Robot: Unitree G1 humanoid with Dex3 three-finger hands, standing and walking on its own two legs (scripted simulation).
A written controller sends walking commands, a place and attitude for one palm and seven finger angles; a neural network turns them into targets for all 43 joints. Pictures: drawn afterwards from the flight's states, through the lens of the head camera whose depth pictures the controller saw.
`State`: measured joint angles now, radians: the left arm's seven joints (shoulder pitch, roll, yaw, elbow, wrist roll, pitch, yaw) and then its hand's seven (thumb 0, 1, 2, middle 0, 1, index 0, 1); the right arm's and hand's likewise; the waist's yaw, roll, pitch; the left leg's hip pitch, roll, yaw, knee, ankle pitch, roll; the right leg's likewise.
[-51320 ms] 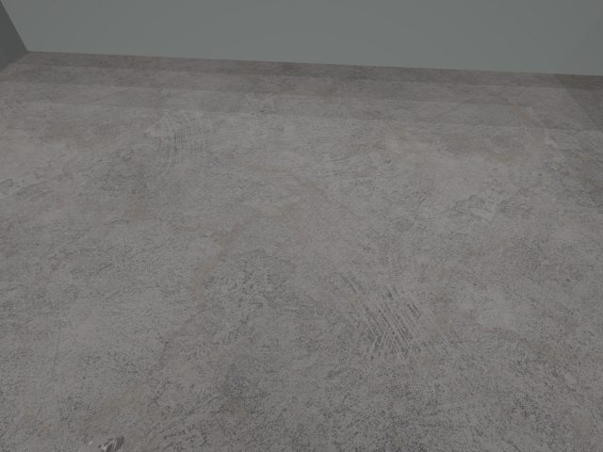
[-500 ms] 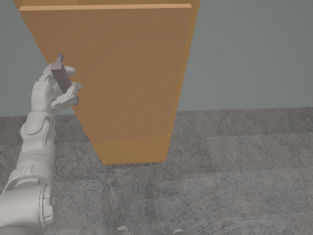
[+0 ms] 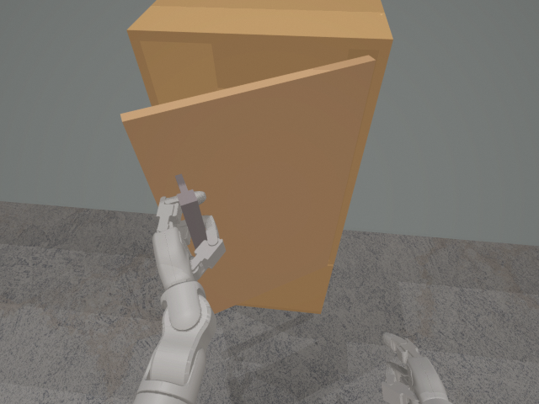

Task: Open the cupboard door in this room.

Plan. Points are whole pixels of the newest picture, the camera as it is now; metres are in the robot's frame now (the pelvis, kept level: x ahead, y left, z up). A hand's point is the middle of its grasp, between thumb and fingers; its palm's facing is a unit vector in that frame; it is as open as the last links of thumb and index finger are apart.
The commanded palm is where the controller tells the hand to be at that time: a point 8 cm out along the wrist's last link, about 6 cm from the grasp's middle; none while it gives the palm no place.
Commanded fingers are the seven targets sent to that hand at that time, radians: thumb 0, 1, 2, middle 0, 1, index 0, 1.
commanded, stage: pull the door open along its arc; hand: left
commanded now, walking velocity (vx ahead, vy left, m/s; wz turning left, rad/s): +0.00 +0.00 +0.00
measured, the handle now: (192, 217) +0.37 +0.15 +0.08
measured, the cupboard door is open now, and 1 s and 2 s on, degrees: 31 47 49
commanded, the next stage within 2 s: open thumb and fingers to let go in 0.24 s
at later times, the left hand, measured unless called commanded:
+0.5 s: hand (255, 282) +0.26 +0.04 +0.09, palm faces +0.32 -0.95 +0.00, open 6.3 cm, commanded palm +0.22 +0.09 +0.08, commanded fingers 0.00 0.27 0.63 -0.35 -1.28 -0.35 -1.28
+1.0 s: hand (249, 285) +0.26 +0.05 +0.08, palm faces +0.30 -0.95 +0.02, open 13.9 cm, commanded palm +0.21 +0.10 +0.08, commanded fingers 0.00 -0.50 0.30 -0.20 -0.60 -0.20 -0.60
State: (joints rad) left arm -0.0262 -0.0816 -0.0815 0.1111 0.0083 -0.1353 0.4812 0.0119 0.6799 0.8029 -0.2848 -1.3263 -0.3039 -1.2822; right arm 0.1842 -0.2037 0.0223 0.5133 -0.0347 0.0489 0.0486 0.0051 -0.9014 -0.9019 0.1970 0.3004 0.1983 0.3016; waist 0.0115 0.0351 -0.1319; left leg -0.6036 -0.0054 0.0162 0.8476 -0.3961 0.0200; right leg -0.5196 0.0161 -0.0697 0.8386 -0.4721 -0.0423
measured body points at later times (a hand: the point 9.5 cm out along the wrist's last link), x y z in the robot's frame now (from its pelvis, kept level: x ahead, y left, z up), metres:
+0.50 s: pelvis +0.00 -0.03 +0.00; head +0.00 -0.06 +0.45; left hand +0.24 +0.09 +0.09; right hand +0.18 -0.25 -0.09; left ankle +0.02 +0.11 -0.70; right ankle -0.03 -0.09 -0.70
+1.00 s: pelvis +0.00 -0.03 +0.00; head +0.00 -0.05 +0.45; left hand +0.24 +0.10 +0.09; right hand +0.18 -0.24 -0.09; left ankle +0.02 +0.11 -0.70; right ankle -0.03 -0.09 -0.70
